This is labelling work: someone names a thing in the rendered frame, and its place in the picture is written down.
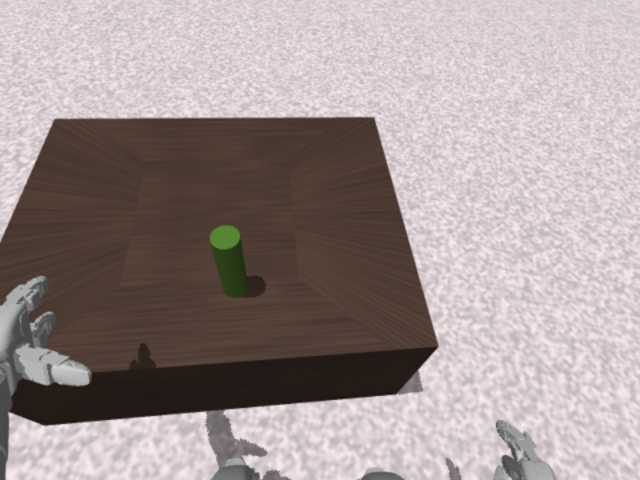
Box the can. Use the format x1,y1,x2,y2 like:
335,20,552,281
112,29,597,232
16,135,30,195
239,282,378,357
210,225,248,298

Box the right robot hand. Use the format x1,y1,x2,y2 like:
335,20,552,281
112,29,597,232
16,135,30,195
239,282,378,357
493,420,557,480

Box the left robot hand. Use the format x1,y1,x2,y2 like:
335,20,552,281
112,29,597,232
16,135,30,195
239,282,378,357
0,276,92,386

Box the left robot arm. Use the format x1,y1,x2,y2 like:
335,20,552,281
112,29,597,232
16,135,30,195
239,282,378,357
0,351,17,480

